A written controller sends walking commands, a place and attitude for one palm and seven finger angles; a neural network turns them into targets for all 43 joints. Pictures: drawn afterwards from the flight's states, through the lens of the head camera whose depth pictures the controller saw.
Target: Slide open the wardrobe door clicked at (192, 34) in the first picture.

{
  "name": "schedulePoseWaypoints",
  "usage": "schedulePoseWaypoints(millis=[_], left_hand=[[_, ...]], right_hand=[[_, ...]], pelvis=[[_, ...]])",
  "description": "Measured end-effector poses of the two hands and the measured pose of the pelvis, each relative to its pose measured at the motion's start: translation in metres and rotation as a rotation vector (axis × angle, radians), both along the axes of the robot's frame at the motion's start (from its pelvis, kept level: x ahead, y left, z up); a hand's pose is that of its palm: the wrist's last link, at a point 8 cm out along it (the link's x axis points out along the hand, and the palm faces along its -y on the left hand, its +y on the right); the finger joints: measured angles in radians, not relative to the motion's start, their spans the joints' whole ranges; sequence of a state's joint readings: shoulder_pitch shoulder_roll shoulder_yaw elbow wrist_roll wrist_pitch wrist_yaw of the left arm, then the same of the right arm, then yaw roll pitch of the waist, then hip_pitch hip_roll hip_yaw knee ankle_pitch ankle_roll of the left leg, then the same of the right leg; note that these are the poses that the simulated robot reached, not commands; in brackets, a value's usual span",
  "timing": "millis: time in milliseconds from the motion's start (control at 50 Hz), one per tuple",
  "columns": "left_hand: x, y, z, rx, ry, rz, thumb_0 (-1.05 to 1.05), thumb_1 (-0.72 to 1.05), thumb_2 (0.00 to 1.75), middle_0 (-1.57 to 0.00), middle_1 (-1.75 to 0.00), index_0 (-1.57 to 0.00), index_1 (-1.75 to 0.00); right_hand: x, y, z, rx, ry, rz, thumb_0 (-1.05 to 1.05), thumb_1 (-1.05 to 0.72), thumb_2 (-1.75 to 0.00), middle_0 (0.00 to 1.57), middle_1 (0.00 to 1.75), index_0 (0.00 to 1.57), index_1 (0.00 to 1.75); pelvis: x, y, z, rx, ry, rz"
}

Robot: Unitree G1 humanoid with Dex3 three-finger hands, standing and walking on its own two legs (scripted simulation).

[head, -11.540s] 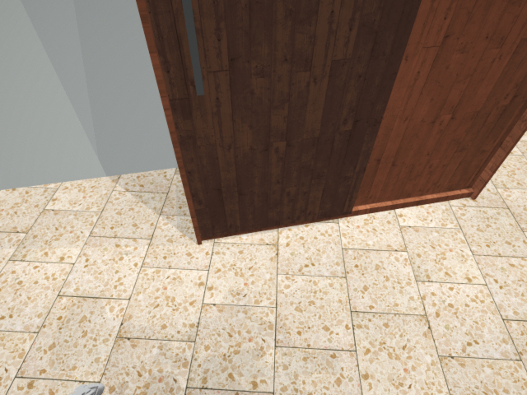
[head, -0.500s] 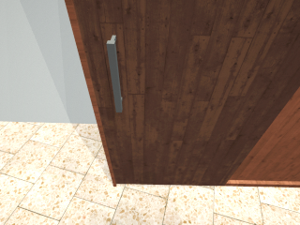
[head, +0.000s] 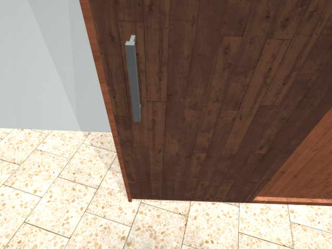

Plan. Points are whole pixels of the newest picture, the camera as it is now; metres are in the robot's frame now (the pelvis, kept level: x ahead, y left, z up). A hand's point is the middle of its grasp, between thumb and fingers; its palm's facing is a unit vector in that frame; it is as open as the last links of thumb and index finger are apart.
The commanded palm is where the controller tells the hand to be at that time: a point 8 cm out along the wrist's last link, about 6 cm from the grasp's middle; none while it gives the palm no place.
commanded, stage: look again from close up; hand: left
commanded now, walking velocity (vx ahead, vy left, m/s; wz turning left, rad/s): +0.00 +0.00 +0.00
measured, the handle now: (135, 83) +0.51 +0.13 +0.14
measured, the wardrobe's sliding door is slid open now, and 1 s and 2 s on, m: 0.00 0.00 0.00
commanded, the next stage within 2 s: raise the hand with hooked fingers in 1.22 s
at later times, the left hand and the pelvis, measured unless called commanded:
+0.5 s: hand out of the picture +0.00 +0.15 -0.17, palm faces +0.02 -0.99 -0.15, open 7.4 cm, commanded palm none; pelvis +0.02 +0.00 +0.00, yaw +0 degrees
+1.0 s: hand out of the picture +0.03 +0.15 -0.17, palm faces +0.00 -0.99 -0.15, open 7.4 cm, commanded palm none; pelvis +0.04 +0.00 +0.00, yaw -1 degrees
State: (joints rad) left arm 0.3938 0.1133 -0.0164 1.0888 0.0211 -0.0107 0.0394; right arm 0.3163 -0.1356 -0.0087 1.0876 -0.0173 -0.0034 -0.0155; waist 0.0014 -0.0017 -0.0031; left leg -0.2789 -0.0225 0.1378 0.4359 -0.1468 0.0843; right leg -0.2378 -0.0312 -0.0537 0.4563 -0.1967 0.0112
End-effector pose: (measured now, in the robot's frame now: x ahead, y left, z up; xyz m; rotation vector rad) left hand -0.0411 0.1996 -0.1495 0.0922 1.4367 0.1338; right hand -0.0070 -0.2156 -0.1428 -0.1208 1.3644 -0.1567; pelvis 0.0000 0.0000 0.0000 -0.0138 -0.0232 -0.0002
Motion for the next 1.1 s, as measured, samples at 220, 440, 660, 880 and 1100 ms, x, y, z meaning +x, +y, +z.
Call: schedulePoseWaypoints(millis=[220, 440, 660, 880, 1100], left_hand=[[0.014, 0.003, 0.002, 0.005, -0.009, -0.012, 0.01, 0.91, 0.9, -0.2, -0.3, -0.2, -0.3], [0.031, 0.002, 0.003, 0.007, -0.023, -0.019, 0.01, 0.91, 0.9, -0.2, -0.3, -0.2, -0.3], [0.046, -0.002, 0.003, 0.001, -0.03, -0.033, 0.01, 0.91, 0.9, -0.2, -0.3, -0.2, -0.3], [0.058, -0.001, 0.004, 0.004, -0.031, -0.039, 0.01, 0.91, 0.9, -0.2, -0.3, -0.2, -0.3], [0.066, 0.001, 0.004, 0.008, -0.027, -0.045, 0.01, 0.91, 0.9, -0.2, -0.3, -0.2, -0.3]], right_hand=[[0.004, 0.001, 0.001, 0.001, 0.012, -0.001, 0.0, -0.91, -0.9, 0.2, 0.29, 0.2, 0.3], [0.007, 0.003, 0.001, 0.011, 0.03, -0.006, 0.0, -0.91, -0.9, 0.2, 0.29, 0.2, 0.3], [0.015, 0.0, 0.003, 0.007, 0.031, -0.014, 0.0, -0.91, -0.9, 0.2, 0.29, 0.2, 0.3], [0.022, 0.0, 0.004, 0.005, 0.036, -0.016, 0.0, -0.91, -0.9, 0.2, 0.29, 0.2, 0.3], [0.028, 0.0, 0.004, 0.004, 0.038, -0.02, 0.0, -0.91, -0.9, 0.2, 0.29, 0.2, 0.3]], pelvis=[[0.005, 0.001, 0.001, 0.002, 0.004, -0.001], [0.014, -0.001, 0.003, 0.005, 0.006, -0.002], [0.023, -0.003, 0.004, 0.006, 0.004, -0.009], [0.032, -0.004, 0.005, 0.008, 0.004, -0.014], [0.039, -0.004, 0.005, 0.009, 0.003, -0.02]])
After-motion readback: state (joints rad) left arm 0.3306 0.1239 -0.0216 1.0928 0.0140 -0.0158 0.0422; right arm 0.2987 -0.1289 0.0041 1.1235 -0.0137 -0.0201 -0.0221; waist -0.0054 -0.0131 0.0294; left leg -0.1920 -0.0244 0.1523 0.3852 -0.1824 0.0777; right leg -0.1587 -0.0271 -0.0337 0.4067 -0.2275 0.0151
